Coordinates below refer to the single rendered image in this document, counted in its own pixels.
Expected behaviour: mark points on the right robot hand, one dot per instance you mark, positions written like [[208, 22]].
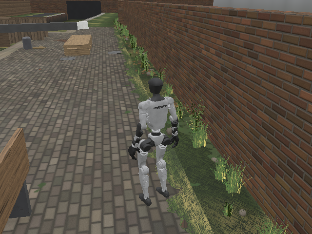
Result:
[[172, 139]]

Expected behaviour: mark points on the left robot hand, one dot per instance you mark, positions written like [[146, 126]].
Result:
[[132, 152]]

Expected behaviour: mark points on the humanoid robot head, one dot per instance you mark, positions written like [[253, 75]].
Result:
[[155, 86]]

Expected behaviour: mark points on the robot right upper arm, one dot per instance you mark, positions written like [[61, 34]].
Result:
[[172, 110]]

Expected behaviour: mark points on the robot left forearm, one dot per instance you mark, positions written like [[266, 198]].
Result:
[[137, 137]]

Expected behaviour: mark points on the robot right thigh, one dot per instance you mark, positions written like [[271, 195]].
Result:
[[160, 151]]

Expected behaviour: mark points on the robot right forearm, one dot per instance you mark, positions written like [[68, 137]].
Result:
[[174, 127]]

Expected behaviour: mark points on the robot left upper arm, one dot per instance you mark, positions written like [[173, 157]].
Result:
[[143, 106]]

